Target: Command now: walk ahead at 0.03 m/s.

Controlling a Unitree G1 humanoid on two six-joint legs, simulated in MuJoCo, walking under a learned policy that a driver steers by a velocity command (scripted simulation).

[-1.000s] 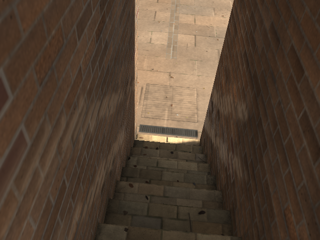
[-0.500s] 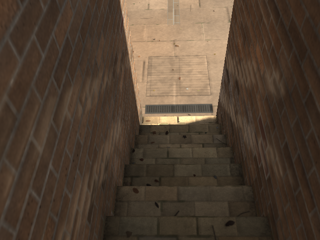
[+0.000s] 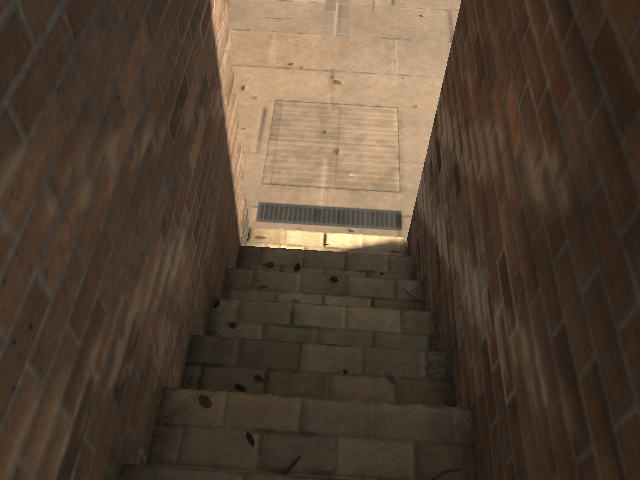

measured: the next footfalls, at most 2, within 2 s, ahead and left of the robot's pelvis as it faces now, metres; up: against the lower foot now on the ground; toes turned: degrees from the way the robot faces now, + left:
left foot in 0.06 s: +0.11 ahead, +0.14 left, +0.00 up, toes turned +2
right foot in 1.84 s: +0.23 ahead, -0.15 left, +0.00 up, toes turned -5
